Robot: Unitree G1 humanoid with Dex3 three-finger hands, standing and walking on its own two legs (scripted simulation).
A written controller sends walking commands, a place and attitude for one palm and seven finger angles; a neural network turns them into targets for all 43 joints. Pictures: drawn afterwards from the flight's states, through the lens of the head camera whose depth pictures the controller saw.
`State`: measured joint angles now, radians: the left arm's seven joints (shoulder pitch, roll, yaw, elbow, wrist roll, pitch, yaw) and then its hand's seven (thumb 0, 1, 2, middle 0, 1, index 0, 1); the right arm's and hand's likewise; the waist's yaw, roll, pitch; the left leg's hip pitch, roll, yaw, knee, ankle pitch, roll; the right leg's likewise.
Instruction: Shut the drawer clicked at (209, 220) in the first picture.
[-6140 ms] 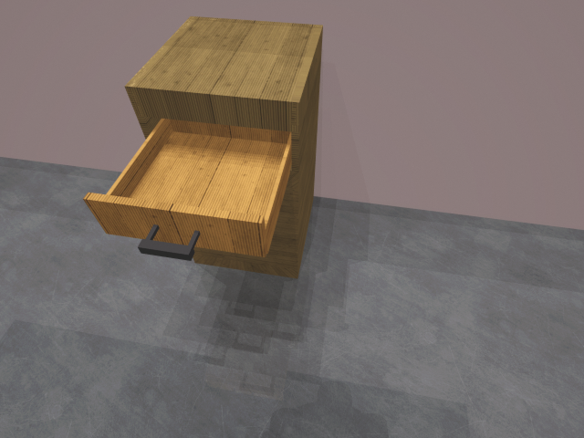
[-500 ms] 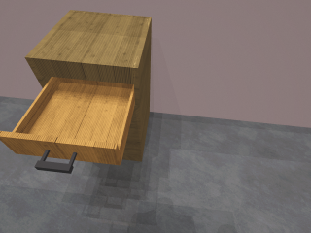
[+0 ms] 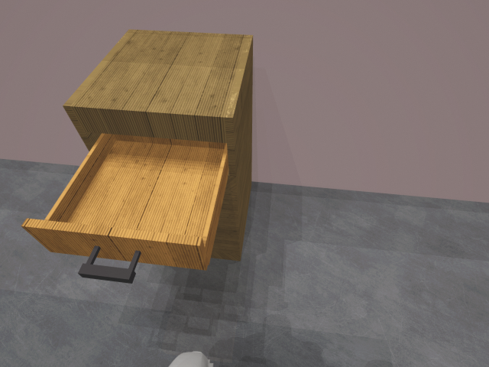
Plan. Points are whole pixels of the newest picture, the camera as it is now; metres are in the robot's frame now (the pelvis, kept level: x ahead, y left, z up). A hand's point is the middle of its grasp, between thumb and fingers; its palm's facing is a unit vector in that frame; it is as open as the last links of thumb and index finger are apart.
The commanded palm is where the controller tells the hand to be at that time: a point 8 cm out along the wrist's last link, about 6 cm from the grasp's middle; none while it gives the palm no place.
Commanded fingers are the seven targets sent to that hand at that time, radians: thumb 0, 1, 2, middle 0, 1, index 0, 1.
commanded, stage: shuffle to correct the standing spot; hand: left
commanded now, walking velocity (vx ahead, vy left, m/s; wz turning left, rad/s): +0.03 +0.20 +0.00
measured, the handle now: (111, 263) +0.32 +0.32 -0.13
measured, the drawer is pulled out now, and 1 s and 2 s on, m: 0.30 0.30 0.30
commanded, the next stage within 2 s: come to a stop and stand still in 0.42 s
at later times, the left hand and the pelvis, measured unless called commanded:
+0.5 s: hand out of the picture +0.04 +0.28 -0.16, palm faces +0.10 -0.95 -0.28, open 7.3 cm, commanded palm none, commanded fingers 0.00 0.90 0.90 -0.20 -0.30 -0.20 -0.30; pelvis +0.01 +0.09 -0.01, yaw +0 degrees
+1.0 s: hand out of the picture +0.01 +0.32 -0.18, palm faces +0.04 -0.98 -0.18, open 7.4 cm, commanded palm none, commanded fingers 0.00 0.90 0.90 -0.20 -0.30 -0.20 -0.30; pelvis +0.01 +0.14 -0.01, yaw -1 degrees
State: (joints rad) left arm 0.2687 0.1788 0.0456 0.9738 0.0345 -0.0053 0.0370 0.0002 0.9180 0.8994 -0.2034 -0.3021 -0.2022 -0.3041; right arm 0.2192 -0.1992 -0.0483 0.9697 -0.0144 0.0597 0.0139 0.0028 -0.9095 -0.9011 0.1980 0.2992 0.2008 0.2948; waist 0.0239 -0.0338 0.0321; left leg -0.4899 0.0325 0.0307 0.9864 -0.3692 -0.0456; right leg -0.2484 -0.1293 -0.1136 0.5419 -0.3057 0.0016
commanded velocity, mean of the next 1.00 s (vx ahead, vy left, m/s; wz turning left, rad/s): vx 0.01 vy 0.04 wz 0.00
